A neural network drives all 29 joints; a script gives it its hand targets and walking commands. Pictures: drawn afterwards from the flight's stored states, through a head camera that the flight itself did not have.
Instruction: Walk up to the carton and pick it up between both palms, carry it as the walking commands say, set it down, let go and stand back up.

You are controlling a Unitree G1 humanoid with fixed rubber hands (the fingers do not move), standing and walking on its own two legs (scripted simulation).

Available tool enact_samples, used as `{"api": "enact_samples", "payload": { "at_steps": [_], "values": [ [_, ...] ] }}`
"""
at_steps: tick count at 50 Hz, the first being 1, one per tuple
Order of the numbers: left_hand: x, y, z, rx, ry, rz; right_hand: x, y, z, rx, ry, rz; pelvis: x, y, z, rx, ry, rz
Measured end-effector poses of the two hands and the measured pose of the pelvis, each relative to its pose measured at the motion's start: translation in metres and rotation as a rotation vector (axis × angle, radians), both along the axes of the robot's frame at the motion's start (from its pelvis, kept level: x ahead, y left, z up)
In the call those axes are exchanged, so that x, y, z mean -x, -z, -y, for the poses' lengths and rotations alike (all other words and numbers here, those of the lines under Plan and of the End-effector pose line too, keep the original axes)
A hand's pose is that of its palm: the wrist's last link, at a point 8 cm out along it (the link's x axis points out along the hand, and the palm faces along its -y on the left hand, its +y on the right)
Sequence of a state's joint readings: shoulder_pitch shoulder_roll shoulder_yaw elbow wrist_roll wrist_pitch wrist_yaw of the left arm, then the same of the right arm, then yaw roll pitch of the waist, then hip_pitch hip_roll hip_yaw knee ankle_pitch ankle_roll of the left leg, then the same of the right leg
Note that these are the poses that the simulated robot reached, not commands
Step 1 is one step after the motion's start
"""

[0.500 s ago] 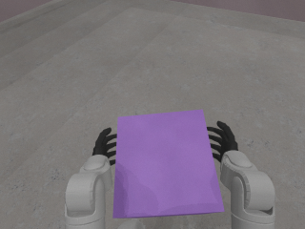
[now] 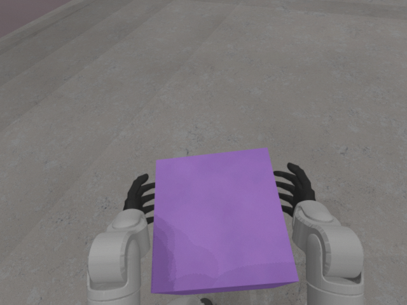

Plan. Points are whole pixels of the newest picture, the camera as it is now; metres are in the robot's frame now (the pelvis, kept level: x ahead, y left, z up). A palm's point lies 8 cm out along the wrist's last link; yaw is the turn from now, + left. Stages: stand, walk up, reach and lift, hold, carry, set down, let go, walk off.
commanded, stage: carry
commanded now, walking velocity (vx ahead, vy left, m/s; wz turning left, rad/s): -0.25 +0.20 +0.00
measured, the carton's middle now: (220, 230) +0.27 -0.01 -0.01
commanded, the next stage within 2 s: none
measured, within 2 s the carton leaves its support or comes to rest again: neither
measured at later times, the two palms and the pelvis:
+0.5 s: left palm out of the picture +0.09 +0.26 +0.09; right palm out of the picture +0.11 -0.02 +0.11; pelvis -0.16 +0.11 +0.01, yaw +2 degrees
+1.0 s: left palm out of the picture -0.01 +0.25 +0.12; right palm out of the picture -0.01 -0.04 +0.12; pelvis -0.26 +0.11 +0.01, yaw +0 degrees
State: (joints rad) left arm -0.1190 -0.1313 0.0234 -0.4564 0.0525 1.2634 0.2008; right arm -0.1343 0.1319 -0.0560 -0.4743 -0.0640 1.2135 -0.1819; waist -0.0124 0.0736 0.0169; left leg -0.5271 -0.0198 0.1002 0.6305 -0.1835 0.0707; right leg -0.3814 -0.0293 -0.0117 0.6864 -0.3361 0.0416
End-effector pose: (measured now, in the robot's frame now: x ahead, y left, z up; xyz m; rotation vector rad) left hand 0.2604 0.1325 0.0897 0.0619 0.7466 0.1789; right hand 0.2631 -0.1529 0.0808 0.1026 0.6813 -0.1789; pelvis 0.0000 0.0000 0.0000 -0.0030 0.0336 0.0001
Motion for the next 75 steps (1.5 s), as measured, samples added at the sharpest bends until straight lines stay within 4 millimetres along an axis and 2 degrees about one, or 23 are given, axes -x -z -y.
{"api": "enact_samples", "payload": {
  "at_steps": [4,9,14,18,23,30,38,47,56,60,62,67,75],
  "values": [
    [0.035,-0.005,-0.013,0.035,-0.028,-0.014,0.029,-0.014,-0.013,0.031,-0.027,-0.014,0.029,-0.012,-0.006,-0.042,-0.032,0.014],
    [0.069,-0.014,-0.040,0.056,-0.045,0.044,0.056,-0.033,-0.041,0.052,-0.040,0.047,0.063,-0.014,-0.028,-0.032,-0.051,0.019],
    [0.107,0.000,-0.082,0.104,-0.059,0.067,0.090,-0.033,-0.084,0.103,-0.054,0.071,0.098,-0.001,-0.061,0.010,-0.065,0.031],
    [0.146,0.008,-0.109,0.107,-0.082,-0.016,0.120,-0.027,-0.112,0.113,-0.081,-0.010,0.126,-0.011,-0.082,0.049,-0.067,0.058],
    [0.167,0.001,-0.128,0.100,-0.077,-0.006,0.144,-0.033,-0.131,0.109,-0.076,-0.002,0.150,-0.014,-0.102,0.056,-0.055,0.017],
    [0.185,-0.005,-0.127,0.069,-0.016,0.006,0.183,-0.026,-0.128,0.076,-0.009,0.009,0.186,-0.012,-0.119,0.044,-0.001,-0.032],
    [0.227,-0.013,-0.116,0.017,-0.003,0.013,0.228,-0.019,-0.117,0.027,0.004,0.017,0.229,-0.011,-0.115,0.028,0.004,-0.027],
    [0.261,-0.034,-0.114,0.028,0.001,0.097,0.262,-0.045,-0.115,0.045,0.005,0.100,0.254,-0.010,-0.112,0.025,0.002,0.022],
    [0.304,-0.026,-0.118,0.016,-0.032,0.045,0.295,-0.037,-0.120,0.050,-0.034,0.049,0.285,-0.009,-0.109,0.011,-0.032,0.067],
    [0.309,-0.017,-0.123,0.080,-0.025,0.064,0.301,-0.047,-0.125,0.110,-0.026,0.070,0.290,-0.003,-0.111,0.019,-0.029,0.059],
    [0.311,-0.011,-0.129,0.089,-0.031,0.060,0.303,-0.044,-0.132,0.118,-0.029,0.066,0.294,0.000,-0.115,0.024,-0.032,0.056],
    [0.320,-0.004,-0.139,0.052,-0.039,-0.033,0.307,-0.029,-0.141,0.094,-0.042,-0.027,0.301,-0.010,-0.124,0.046,-0.029,0.026],
    [0.313,-0.003,-0.128,0.053,-0.035,-0.012,0.303,-0.026,-0.130,0.083,-0.030,-0.005,0.310,-0.013,-0.117,0.025,-0.035,-0.048]
  ]
}}
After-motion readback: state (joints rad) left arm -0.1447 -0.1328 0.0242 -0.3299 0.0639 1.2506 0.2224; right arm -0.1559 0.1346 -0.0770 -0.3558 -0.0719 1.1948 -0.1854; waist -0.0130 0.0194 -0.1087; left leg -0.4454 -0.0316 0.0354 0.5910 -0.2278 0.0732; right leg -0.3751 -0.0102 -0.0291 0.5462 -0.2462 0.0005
